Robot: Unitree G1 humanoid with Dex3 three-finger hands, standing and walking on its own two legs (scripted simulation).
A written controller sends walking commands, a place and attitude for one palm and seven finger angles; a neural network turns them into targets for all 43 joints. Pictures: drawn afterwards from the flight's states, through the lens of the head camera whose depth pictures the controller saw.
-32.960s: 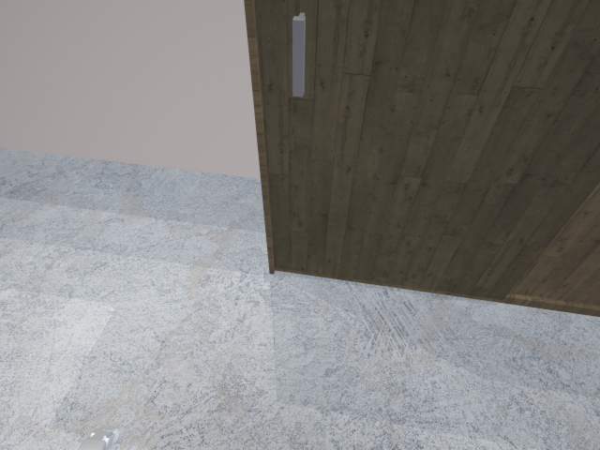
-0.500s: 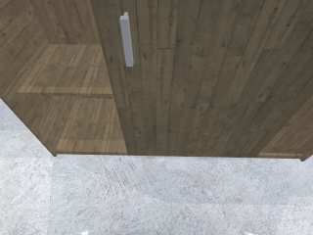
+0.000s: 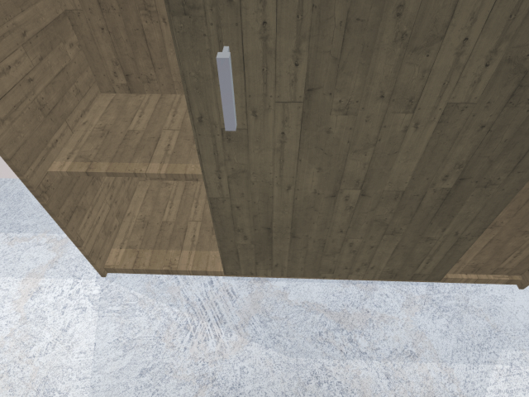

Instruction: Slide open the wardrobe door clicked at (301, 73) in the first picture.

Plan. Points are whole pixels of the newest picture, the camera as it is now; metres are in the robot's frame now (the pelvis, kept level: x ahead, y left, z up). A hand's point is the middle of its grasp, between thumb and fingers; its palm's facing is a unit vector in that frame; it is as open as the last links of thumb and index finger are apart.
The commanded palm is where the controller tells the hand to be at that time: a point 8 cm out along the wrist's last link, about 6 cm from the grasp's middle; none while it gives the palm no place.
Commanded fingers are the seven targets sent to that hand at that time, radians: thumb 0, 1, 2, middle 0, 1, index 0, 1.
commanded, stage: let the arm hang, fingers relaxed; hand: left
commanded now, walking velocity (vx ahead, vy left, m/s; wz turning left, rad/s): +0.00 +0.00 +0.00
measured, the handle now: (228, 89) +0.65 +0.11 +0.13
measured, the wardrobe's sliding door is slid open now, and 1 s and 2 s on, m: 0.51 0.51 0.51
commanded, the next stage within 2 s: look to check the result in 0.32 s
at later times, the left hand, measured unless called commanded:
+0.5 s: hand out of the picture +0.12 +0.22 -0.16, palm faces -0.04 -0.95 -0.31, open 7.4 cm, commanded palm none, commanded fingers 0.00 0.90 0.90 -0.20 -0.30 -0.20 -0.30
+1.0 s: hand out of the picture +0.14 +0.22 -0.15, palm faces -0.04 -0.94 -0.34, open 7.4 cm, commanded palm none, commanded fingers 0.00 0.90 0.90 -0.20 -0.30 -0.20 -0.30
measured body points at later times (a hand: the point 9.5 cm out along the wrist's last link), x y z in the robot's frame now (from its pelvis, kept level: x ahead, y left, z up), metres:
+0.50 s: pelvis +0.04 -0.01 +0.00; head +0.06 -0.01 +0.45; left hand +0.12 +0.27 -0.13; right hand +0.12 -0.31 -0.13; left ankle +0.01 +0.10 -0.74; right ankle +0.02 -0.11 -0.74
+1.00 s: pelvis +0.05 -0.02 +0.00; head +0.07 -0.03 +0.45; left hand +0.14 +0.27 -0.13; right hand +0.11 -0.31 -0.14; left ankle +0.01 +0.10 -0.74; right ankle +0.02 -0.11 -0.74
